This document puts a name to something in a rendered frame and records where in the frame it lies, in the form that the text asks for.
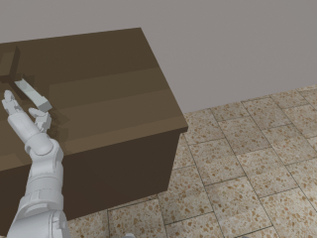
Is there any counter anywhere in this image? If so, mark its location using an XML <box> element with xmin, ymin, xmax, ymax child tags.
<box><xmin>0</xmin><ymin>27</ymin><xmax>189</xmax><ymax>237</ymax></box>

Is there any left robot upper arm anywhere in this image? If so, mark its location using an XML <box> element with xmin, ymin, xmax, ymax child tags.
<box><xmin>8</xmin><ymin>209</ymin><xmax>71</xmax><ymax>238</ymax></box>

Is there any tap lever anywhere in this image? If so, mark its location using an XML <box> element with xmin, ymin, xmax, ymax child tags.
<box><xmin>15</xmin><ymin>78</ymin><xmax>53</xmax><ymax>113</ymax></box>

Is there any robot left hand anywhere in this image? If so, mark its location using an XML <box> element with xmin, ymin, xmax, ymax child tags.
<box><xmin>2</xmin><ymin>89</ymin><xmax>52</xmax><ymax>144</ymax></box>

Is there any robot left forearm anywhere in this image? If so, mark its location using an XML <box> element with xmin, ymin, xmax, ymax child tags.
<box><xmin>6</xmin><ymin>133</ymin><xmax>64</xmax><ymax>238</ymax></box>

